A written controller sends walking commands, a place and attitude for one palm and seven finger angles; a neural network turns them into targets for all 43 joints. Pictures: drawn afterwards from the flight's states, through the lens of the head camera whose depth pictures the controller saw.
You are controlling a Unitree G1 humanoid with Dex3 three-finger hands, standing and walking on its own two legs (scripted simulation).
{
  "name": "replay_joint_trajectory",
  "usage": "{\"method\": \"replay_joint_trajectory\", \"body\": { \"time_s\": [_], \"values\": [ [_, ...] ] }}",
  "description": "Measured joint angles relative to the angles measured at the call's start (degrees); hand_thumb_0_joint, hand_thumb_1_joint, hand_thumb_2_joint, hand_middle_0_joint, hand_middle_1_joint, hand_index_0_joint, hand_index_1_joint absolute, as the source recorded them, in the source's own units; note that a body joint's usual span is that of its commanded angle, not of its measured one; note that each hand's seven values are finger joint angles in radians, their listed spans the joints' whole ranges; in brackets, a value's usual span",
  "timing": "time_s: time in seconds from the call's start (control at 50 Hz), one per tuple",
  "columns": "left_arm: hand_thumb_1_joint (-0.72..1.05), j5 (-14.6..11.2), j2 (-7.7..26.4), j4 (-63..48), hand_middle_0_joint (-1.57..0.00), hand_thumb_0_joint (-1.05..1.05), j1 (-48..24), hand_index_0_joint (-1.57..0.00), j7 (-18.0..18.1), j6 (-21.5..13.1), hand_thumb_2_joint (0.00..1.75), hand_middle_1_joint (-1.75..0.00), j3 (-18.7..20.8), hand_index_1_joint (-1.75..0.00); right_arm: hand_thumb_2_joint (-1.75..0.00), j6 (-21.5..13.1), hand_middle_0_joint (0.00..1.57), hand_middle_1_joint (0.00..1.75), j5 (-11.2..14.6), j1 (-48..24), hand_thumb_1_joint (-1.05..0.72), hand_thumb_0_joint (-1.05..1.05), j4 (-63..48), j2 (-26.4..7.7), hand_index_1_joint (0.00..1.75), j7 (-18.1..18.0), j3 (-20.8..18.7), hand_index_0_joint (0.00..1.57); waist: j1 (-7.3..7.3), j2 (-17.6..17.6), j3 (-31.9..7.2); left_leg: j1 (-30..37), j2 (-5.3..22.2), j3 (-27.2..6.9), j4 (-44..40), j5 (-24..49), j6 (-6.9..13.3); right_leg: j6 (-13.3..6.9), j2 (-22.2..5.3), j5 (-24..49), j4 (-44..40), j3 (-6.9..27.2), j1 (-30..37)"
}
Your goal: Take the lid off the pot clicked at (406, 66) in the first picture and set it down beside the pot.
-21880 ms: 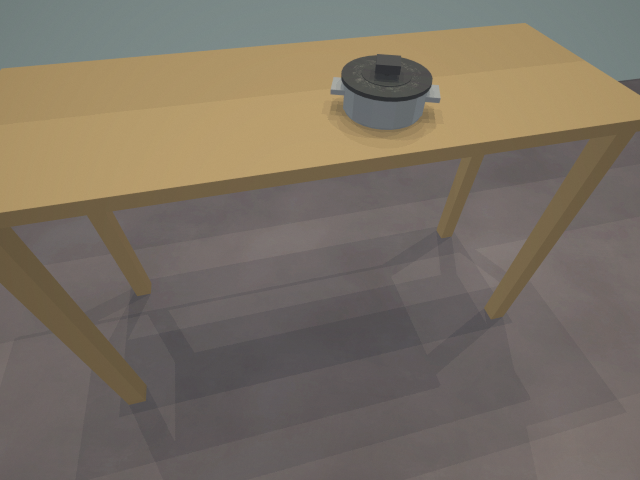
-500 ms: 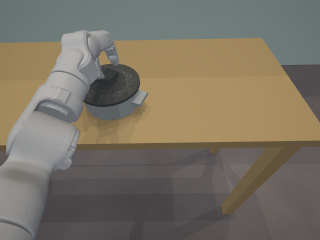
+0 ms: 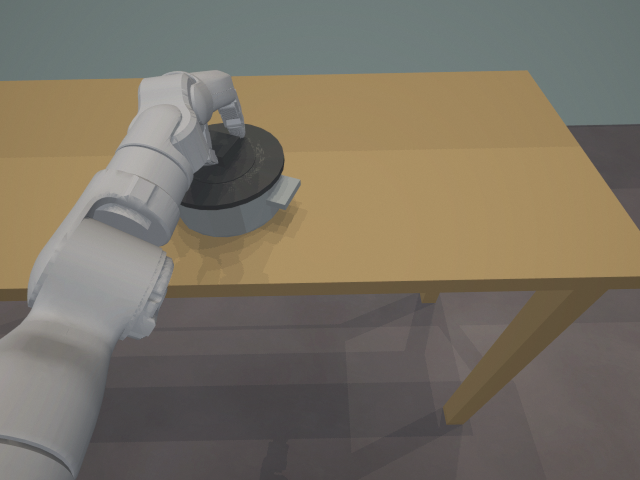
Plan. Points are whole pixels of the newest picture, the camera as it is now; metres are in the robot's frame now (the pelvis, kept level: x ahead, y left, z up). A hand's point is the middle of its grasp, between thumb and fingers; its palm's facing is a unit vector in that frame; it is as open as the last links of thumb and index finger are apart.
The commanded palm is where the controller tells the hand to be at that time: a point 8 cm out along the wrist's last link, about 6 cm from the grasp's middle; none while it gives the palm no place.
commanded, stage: lower the open fingers around the knob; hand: left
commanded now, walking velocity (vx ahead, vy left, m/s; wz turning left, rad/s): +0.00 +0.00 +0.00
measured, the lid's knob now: (217, 148) +0.51 +0.11 +0.15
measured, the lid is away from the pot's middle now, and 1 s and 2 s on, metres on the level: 0.00 0.01 0.00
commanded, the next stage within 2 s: close the fingers and squeeze the knob in 0.36 s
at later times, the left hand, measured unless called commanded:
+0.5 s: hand (201, 147) +0.47 +0.12 +0.18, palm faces -0.40 -0.09 -0.91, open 10.4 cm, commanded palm +0.47 +0.12 +0.22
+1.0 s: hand (203, 155) +0.47 +0.12 +0.17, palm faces -0.40 -0.07 -0.91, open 9.4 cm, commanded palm +0.47 +0.12 +0.22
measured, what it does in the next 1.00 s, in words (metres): stands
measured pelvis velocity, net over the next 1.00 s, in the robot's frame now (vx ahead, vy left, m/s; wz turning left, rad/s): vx -0.01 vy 0.00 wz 0.00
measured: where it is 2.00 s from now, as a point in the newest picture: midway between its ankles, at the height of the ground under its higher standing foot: outside the picture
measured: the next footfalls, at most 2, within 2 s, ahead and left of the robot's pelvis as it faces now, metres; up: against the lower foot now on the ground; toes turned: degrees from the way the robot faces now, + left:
none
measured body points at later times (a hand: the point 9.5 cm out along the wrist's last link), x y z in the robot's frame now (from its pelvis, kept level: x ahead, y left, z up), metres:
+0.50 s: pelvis -0.01 +0.00 +0.00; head +0.02 -0.02 +0.45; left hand +0.49 +0.12 +0.23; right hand +0.02 -0.28 -0.13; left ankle +0.00 +0.09 -0.74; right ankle -0.04 -0.13 -0.74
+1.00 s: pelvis -0.01 +0.00 +0.00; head +0.02 -0.02 +0.45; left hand +0.48 +0.12 +0.23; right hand +0.05 -0.27 -0.13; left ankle +0.00 +0.09 -0.74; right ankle -0.04 -0.13 -0.74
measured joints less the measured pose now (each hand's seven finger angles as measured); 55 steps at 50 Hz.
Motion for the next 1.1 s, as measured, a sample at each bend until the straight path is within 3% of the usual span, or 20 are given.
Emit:
{"method": "replay_joint_trajectory", "body": {
  "time_s": [0.28, 0.48, 0.64, 0.74, 0.9, 1.1],
  "values": [
    [-0.40, 0.1, 1.7, 0.3, -0.80, 0.00, 0.8, -0.84, 0.1, -0.5, 1.63, -0.07, 0.9, -0.09, -0.90, 0.3, 0.20, 0.30, 0.3, 1.1, -0.90, 0.01, -0.3, -0.7, 0.30, -0.8, -0.3, 0.21, -0.95, -0.5, 0.3, 0.1, 0.7, 0.4, 0.4, 0.0, -0.3, -0.4, 0.7, 0.4, 0.2, 0.4, 0.0],
    [-0.40, -0.2, 2.2, -1.0, -0.80, 0.00, 2.6, -0.84, -0.1, -0.9, 1.63, -0.06, 0.8, -0.09, -0.90, 0.4, 0.20, 0.30, 0.5, 0.4, -0.90, 0.01, -1.1, -0.7, 0.30, -1.0, -0.4, 0.20, -0.53, -0.4, 0.0, 0.8, 0.8, 0.4, 0.5, -0.1, -0.3, -0.4, 0.8, 0.4, 0.1, 0.5, 0.7],
    [-0.20, -0.6, 1.8, -3.4, -0.58, 0.00, 4.4, -0.62, -0.6, -1.2, 1.20, -0.49, 0.5, -0.50, -0.90, 0.4, 0.20, 0.30, 0.5, -0.5, -0.90, 0.01, -1.8, -0.3, 0.30, -0.7, -0.3, 0.20, 0.28, -0.1, 0.0, 1.2, 0.7, 0.2, 0.5, -0.1, -0.3, -0.3, 0.7, 0.2, 0.0, 0.3, 1.3],
    [-0.09, -0.9, 1.5, -3.7, -0.49, 0.00, 4.5, -0.52, -0.6, -1.3, 1.03, -0.71, 0.2, -0.72, -0.90, 0.5, 0.20, 0.30, 0.6, -1.4, -0.90, 0.01, -1.7, 0.1, 0.30, -0.7, 0.0, 0.21, 0.53, -0.3, 0.3, 1.6, 0.5, 0.0, 0.4, -0.1, -0.2, -0.3, 0.5, 0.2, -0.1, 0.1, 1.7],
    [0.02, -1.0, 1.2, -5.0, -0.49, 0.00, 5.2, -0.47, -0.3, -1.4, 0.94, -0.90, -0.2, -0.89, -0.90, 0.4, 0.20, 0.30, 0.5, -1.5, -0.90, 0.01, -1.9, 0.1, 0.30, -0.4, -0.1, 0.21, 0.77, -0.1, 0.2, 1.6, 0.3, -0.1, 0.0, 0.2, -0.2, -0.2, 0.4, 0.4, -0.3, 0.0, 1.7],
    [0.12, -0.9, 1.5, -2.9, -0.53, 0.00, 4.0, -0.49, 0.0, -1.2, 0.90, -1.02, 1.0, -0.99, -0.90, 0.4, 0.20, 0.30, 0.5, -1.4, -0.90, 0.01, -1.3, 0.1, 0.30, -1.0, 0.3, 0.21, 0.20, -0.3, 0.7, 2.0, 0.5, 0.3, -0.6, 0.4, -0.2, -0.3, 0.5, 0.6, -0.6, 0.4, 1.8]
  ]
}}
